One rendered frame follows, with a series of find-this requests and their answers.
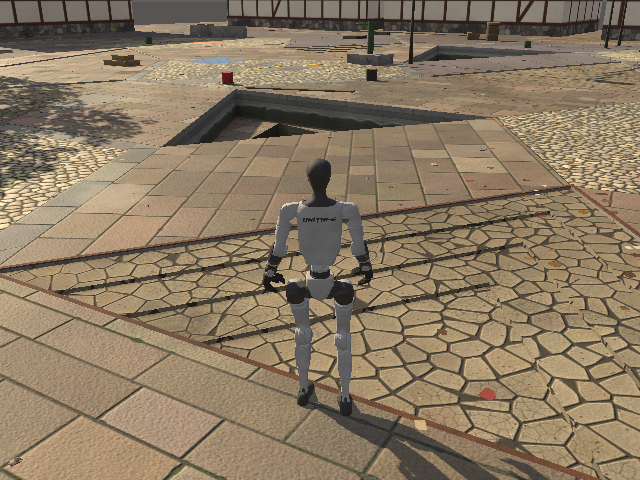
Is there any left robot hand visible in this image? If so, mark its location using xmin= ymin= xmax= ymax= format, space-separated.
xmin=262 ymin=273 xmax=285 ymax=293

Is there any left robot forearm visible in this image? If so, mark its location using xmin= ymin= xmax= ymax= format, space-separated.
xmin=264 ymin=242 xmax=282 ymax=277

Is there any robot right upper arm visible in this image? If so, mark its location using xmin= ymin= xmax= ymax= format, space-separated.
xmin=340 ymin=201 xmax=366 ymax=256

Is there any right robot thigh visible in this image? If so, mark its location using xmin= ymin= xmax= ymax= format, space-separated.
xmin=333 ymin=279 xmax=354 ymax=351

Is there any right robot hand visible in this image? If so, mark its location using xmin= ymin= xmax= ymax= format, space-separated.
xmin=350 ymin=267 xmax=373 ymax=285

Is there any robot left upper arm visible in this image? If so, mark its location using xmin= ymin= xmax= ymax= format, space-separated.
xmin=272 ymin=202 xmax=299 ymax=257

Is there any right robot forearm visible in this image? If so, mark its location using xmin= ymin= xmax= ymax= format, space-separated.
xmin=355 ymin=241 xmax=372 ymax=271

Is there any right robot shin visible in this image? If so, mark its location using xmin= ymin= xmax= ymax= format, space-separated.
xmin=337 ymin=333 xmax=352 ymax=402

